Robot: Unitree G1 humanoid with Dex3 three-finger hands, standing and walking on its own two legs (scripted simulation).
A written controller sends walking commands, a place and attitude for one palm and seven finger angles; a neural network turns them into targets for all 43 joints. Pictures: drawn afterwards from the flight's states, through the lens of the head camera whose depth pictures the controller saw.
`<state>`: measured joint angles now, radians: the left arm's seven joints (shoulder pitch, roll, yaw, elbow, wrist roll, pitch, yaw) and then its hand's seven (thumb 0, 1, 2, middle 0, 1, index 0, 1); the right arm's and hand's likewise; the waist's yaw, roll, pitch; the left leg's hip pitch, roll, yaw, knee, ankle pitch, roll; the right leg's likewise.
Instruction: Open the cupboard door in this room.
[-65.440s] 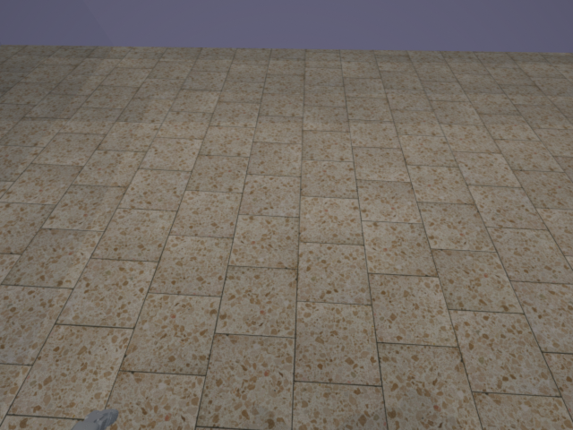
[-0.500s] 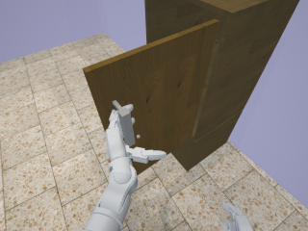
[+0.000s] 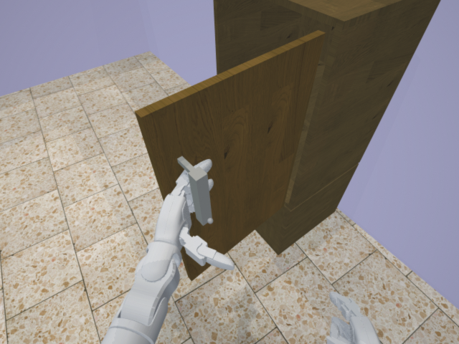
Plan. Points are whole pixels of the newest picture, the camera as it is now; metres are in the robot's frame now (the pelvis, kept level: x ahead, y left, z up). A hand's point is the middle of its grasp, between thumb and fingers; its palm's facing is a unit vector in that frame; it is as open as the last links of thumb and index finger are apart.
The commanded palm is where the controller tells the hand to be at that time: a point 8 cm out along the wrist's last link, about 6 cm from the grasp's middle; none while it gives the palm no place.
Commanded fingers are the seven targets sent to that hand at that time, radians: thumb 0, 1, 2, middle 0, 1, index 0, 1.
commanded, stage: slide the hand sideways off the handle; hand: left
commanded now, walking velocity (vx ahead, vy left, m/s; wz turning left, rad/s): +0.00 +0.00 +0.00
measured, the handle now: (194, 191) +0.36 +0.09 +0.08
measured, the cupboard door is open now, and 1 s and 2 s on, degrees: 95 94 94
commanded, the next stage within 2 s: draw the hand back to the body in 0.78 s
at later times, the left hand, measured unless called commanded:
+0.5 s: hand (177, 249) +0.25 +0.10 +0.07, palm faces -0.04 -1.00 -0.03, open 16.1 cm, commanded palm +0.22 +0.17 +0.07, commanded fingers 0.00 -0.50 0.30 -0.15 -0.30 -0.15 -0.30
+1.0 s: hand (152, 261) +0.23 +0.13 +0.08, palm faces -0.06 -1.00 -0.05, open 16.3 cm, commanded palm +0.20 +0.20 +0.09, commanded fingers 0.00 -0.50 0.30 -0.15 -0.30 -0.15 -0.30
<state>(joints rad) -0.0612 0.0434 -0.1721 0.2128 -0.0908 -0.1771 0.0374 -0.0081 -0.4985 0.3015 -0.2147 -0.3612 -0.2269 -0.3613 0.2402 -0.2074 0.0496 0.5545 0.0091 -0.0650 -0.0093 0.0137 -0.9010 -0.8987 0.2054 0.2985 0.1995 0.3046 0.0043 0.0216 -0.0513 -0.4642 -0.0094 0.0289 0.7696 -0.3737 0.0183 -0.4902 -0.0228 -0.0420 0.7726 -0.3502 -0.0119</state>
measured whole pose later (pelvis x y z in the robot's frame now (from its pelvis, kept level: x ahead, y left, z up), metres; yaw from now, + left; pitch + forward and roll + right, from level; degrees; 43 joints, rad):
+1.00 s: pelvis +0.02 -0.02 -0.01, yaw +1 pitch +6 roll -1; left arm 0.42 0.20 0.05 -0.21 -0.23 -0.22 -0.21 -0.01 -0.50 0.30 -0.15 -0.30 -0.15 -0.30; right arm 0.26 -0.24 0.03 0.50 0.03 -0.17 -0.06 0.02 -0.90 -0.90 0.21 0.30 0.20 0.30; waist 0.01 0.04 -0.08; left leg -0.54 0.02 -0.01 0.89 -0.46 -0.01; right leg -0.55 0.00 -0.08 0.87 -0.43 -0.03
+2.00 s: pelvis +0.05 +0.01 +0.03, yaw +0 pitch -3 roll -1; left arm 0.48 0.33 0.28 -0.40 -0.04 -0.06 0.11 0.01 0.46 0.71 -0.19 -0.30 -0.19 -0.30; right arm 0.20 -0.22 0.03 0.64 -0.01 -0.12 -0.07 0.01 -0.90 -0.90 0.21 0.30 0.20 0.30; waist 0.07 0.06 0.02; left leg -0.08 0.00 0.03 0.42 -0.29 0.02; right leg -0.09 0.00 -0.04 0.40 -0.25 0.00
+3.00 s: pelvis -0.02 +0.02 +0.03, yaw -2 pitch +0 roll +0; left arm 0.57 0.43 0.40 -0.50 -0.04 -0.15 0.12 0.02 0.89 0.90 -0.22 -0.30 -0.21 -0.30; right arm 0.17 -0.23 -0.02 0.56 0.01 -0.02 -0.08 0.01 -0.90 -0.90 0.21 0.30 0.20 0.30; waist 0.01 0.00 0.05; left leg -0.26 -0.01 0.07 0.48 -0.22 0.04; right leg -0.28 -0.01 0.00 0.45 -0.16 0.01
